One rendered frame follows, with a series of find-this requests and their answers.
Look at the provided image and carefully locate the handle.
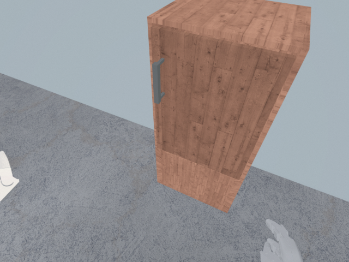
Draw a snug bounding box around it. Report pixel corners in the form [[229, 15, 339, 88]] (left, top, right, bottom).
[[152, 58, 165, 104]]

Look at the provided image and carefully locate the right robot hand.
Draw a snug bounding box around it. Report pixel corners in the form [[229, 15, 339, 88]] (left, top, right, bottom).
[[260, 219, 303, 262]]

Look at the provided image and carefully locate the left robot hand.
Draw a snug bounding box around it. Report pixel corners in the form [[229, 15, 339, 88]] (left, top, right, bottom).
[[0, 151, 19, 204]]

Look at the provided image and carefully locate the cupboard door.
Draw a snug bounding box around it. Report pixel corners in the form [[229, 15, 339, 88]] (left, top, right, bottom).
[[151, 25, 296, 180]]

